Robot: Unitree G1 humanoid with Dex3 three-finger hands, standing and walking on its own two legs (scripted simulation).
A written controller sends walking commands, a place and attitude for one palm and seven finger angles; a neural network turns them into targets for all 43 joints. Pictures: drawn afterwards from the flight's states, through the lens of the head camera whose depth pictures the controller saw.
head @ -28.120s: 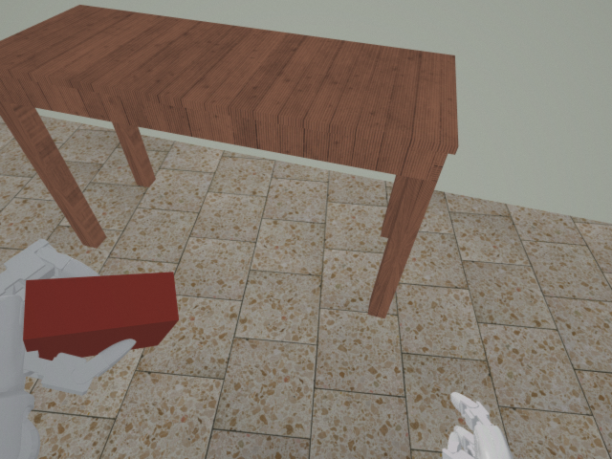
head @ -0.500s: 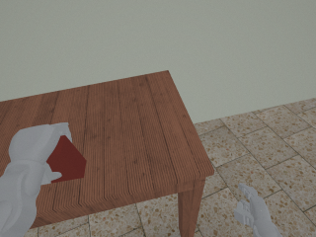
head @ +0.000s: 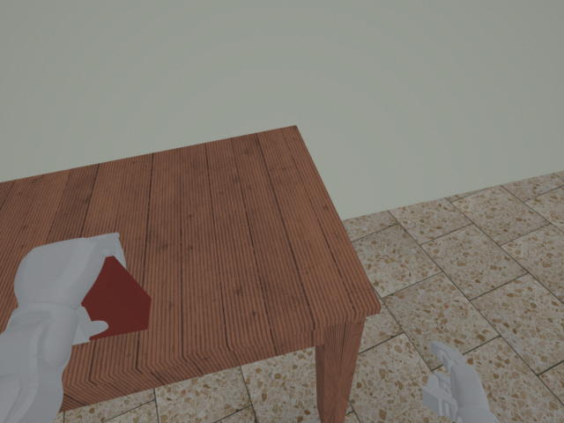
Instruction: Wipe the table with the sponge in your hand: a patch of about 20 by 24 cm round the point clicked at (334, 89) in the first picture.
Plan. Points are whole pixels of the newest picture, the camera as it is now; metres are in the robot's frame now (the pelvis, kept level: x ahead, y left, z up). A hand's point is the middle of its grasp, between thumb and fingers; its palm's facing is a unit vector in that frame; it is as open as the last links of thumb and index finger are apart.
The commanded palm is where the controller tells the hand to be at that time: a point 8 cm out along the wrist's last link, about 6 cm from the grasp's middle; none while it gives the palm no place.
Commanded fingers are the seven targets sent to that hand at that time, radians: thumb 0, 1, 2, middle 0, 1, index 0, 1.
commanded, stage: lower the sponge onto the table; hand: left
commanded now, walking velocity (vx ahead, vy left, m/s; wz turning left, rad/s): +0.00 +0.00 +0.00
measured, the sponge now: (100, 308) +0.22 +0.30 +0.06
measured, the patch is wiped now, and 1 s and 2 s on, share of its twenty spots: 0.00 0.20 0.25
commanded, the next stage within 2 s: wipe forward along the first lane in 0.26 s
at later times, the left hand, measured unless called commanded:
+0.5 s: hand (86, 292) +0.22 +0.31 +0.10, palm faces +0.01 -0.03 -1.00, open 9.4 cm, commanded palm +0.21 +0.31 +0.15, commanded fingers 0.00 0.10 1.30 -1.20 -1.60 -1.20 -1.60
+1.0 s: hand (93, 260) +0.27 +0.33 +0.09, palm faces -0.04 -0.02 -1.00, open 9.4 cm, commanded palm +0.26 +0.33 +0.13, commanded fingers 0.00 0.10 1.30 -1.20 -1.60 -1.20 -1.60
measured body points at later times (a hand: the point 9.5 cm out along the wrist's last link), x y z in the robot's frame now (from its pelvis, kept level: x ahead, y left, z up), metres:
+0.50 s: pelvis +0.00 +0.00 +0.00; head +0.00 -0.04 +0.45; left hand +0.22 +0.31 +0.15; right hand +0.23 -0.22 -0.10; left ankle +0.00 +0.15 -0.74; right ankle -0.01 -0.14 -0.74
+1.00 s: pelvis +0.00 +0.00 +0.00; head +0.01 -0.04 +0.45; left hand +0.27 +0.33 +0.15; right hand +0.19 -0.24 -0.12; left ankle +0.00 +0.15 -0.74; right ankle -0.01 -0.14 -0.74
